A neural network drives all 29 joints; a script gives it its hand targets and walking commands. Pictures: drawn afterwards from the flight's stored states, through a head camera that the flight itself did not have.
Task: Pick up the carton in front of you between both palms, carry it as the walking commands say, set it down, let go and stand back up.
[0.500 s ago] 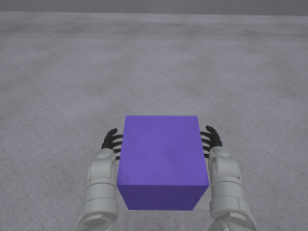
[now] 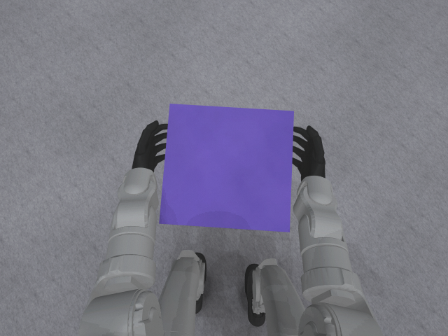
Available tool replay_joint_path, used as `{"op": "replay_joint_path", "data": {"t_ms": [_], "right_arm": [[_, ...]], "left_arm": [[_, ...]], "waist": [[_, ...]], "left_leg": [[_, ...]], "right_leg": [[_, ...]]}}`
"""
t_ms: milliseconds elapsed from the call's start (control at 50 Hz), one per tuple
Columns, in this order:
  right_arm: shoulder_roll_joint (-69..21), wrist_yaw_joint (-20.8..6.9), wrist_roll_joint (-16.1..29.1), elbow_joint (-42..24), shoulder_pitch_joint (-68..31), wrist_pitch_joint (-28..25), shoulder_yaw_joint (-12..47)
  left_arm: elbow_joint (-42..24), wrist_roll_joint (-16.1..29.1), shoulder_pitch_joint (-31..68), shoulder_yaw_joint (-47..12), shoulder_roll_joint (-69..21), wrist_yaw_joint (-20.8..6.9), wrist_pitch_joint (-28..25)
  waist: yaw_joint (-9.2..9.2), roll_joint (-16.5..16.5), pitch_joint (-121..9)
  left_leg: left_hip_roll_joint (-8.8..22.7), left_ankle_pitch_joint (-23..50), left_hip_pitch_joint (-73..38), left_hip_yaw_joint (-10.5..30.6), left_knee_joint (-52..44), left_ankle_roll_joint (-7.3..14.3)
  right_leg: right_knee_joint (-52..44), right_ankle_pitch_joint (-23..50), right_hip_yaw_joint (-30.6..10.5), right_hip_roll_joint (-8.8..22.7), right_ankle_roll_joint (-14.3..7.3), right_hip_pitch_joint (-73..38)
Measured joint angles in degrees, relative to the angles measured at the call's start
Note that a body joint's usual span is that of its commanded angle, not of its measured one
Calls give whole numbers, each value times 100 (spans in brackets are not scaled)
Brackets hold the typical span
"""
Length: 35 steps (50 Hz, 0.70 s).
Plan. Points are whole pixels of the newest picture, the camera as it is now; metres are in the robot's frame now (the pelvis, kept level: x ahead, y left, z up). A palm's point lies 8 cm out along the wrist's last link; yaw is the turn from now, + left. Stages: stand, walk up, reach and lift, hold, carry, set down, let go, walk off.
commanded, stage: set down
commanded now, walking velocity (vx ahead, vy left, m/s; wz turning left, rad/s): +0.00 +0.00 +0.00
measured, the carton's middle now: (227, 172) +0.41 +0.02 -0.15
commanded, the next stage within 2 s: none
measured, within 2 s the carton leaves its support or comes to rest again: rests again in 1.70 s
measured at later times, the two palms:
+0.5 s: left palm (156, 162) +0.44 +0.19 -0.22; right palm (282, 169) +0.44 -0.11 -0.21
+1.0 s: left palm (167, 163) +0.48 +0.19 -0.38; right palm (267, 174) +0.46 -0.10 -0.37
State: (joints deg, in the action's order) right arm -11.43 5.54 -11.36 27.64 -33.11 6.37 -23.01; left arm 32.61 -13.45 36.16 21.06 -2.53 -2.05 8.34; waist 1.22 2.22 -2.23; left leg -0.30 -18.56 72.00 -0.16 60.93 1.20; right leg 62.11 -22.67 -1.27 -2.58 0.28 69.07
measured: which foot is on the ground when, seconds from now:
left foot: down 0.00-1.00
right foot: down 0.00-1.00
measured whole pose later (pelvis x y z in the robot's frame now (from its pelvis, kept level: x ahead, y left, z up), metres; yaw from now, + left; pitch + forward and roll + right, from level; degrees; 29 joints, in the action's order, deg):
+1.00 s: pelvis -0.04 +0.00 -0.24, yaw -3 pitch +45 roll -5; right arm -4.0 11.1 -6.2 37.3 -65.8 12.4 -29.3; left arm 50.2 -8.5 74.0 15.4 13.8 -0.8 15.4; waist 1.5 3.2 4.4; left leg -1.0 -27.5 128.9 1.8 111.6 1.6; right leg 112.6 -34.1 1.1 -5.3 2.5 123.6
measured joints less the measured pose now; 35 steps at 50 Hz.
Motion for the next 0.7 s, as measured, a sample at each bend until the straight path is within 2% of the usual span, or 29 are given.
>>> {"op": "replay_joint_path", "data": {"t_ms": [160, 260, 380, 700], "right_arm": [[-64, -40, -266, 270, -805, 492, -588], [14, -53, -288, 381, -1145, 639, -813], [164, -29, -189, 485, -1495, 687, -854], [420, 286, 192, 625, -2290, 692, -723]], "left_arm": [[335, -136, 739, 206, 189, -34, 534], [560, -285, 1180, 281, 243, -29, 692], [699, -225, 1573, 224, 376, 31, 760], [1158, 168, 2611, -137, 983, 85, 793]], "waist": [[-93, 3, -448], [-115, 14, -627], [-49, 56, -710], [-16, 28, -355]], "left_leg": [[-40, -285, 1308, 124, 1122, 0], [-60, -423, 2084, 123, 1735, 18], [-70, -560, 2971, 97, 2417, 31], [-81, -810, 4696, 173, 3903, 29]], "right_leg": [[1078, -335, 154, 12, -2, 1222], [1701, -487, 86, -71, 57, 1984], [2410, -673, 36, -140, 106, 2863], [3873, -991, 158, -208, 161, 4508]]}}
